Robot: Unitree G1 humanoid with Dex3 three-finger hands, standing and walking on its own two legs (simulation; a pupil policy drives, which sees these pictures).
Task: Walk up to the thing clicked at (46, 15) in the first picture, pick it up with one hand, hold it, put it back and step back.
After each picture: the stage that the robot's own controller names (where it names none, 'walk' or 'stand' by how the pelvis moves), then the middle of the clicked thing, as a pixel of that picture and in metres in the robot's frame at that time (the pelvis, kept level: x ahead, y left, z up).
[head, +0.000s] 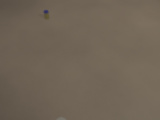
stand; (46, 14) +1.98 +0.52 -0.72
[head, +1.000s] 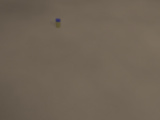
walk; (58, 23) +1.89 +0.25 -0.70
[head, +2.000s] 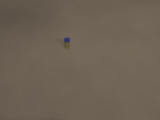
walk; (66, 43) +1.27 +0.15 -0.71
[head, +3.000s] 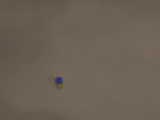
walk; (59, 83) +0.79 +0.18 -0.71
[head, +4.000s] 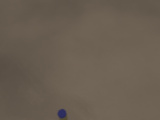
walk; (62, 115) +0.48 +0.20 -0.70
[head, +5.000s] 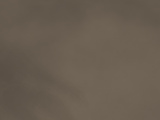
stand; out of the picture +0.32 +0.15 -0.71
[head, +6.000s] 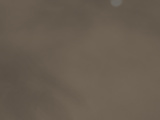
stand; out of the picture +0.33 +0.14 -0.72
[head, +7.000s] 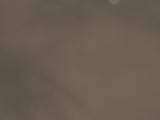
stand; out of the picture +0.34 +0.16 -0.73
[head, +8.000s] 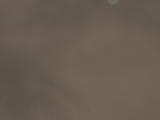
stand; out of the picture +0.32 +0.17 -0.73
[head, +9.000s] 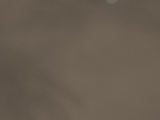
stand; out of the picture +0.32 +0.16 -0.73
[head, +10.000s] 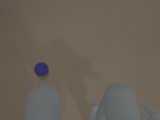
go down; (42, 71) +0.41 +0.16 -0.37
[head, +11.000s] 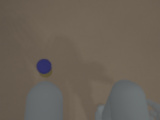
go down; (44, 68) +0.41 +0.16 -0.32
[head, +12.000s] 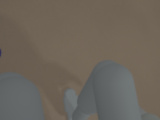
close in; out of the picture +0.42 +0.20 -0.23
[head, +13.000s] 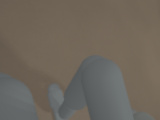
close; out of the picture +0.42 +0.21 -0.23
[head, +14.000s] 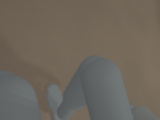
lift; out of the picture +0.39 +0.21 -0.23
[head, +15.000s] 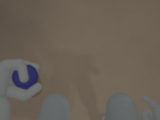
lift; (29, 82) +0.32 +0.19 -0.03
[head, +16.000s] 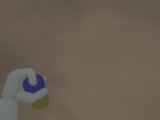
hold; (37, 92) +0.31 +0.17 +0.01
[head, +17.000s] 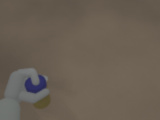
hold; (38, 92) +0.32 +0.16 +0.00
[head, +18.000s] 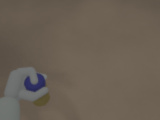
crouch; (38, 90) +0.33 +0.16 -0.03
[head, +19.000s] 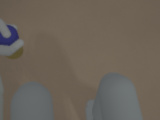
lower; (10, 43) +0.47 +0.19 -0.10
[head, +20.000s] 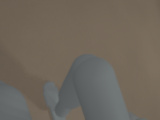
lower; out of the picture +0.45 +0.25 -0.24
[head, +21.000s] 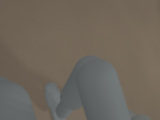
lower; out of the picture +0.44 +0.24 -0.24
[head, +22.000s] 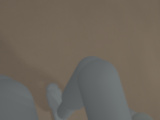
lower; out of the picture +0.43 +0.24 -0.24
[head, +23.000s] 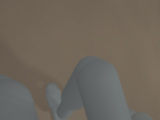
lower; out of the picture +0.43 +0.24 -0.24
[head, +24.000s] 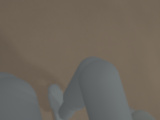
open; out of the picture +0.41 +0.22 -0.24
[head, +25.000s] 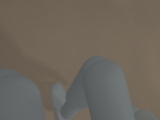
stand; out of the picture +0.41 +0.21 -0.23
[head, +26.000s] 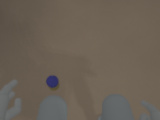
walk; (53, 83) +0.41 +0.15 -0.44
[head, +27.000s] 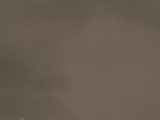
stand; out of the picture +0.34 +0.14 -0.66
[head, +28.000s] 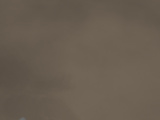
stand; out of the picture +0.35 +0.15 -0.67
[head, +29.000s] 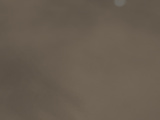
stand; out of the picture +0.36 +0.14 -0.71
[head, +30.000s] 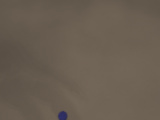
walk; (62, 117) +0.39 +0.11 -0.70
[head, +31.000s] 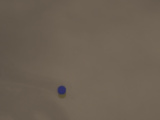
walk; (61, 92) +0.55 +0.12 -0.70
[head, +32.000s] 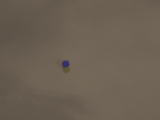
walk; (66, 66) +0.86 +0.20 -0.70
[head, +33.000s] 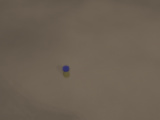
stand; (66, 71) +0.95 +0.17 -0.71
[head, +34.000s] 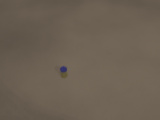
stand; (63, 72) +0.96 +0.19 -0.73
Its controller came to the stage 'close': yes
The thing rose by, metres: 0.73
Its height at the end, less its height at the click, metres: +0.00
